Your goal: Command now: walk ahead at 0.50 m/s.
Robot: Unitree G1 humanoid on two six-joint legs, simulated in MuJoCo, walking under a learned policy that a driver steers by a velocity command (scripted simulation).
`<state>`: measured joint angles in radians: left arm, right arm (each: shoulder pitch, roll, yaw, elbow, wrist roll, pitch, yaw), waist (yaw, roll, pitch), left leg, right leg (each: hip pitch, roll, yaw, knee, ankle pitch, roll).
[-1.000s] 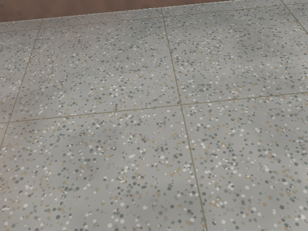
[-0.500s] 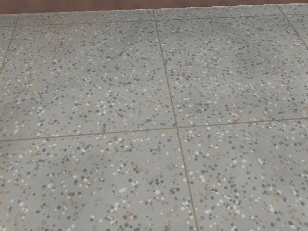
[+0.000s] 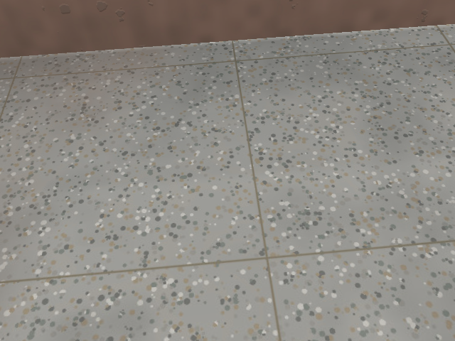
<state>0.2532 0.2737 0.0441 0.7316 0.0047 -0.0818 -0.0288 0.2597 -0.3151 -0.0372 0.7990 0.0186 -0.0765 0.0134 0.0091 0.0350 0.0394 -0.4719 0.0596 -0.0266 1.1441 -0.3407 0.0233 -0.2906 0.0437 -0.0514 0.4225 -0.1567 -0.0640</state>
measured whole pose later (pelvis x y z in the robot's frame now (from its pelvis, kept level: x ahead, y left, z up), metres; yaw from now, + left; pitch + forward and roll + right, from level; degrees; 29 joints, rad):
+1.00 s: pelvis +0.56 +0.02 -0.01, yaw +5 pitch +2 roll +0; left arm 0.11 0.26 0.04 0.74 0.00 -0.09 -0.02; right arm 0.36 -0.30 -0.05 0.90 0.03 -0.06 0.00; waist -0.03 0.03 0.04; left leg -0.32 0.01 -0.06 1.10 -0.44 0.03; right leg -0.39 -0.01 -0.07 0.52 -0.16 -0.03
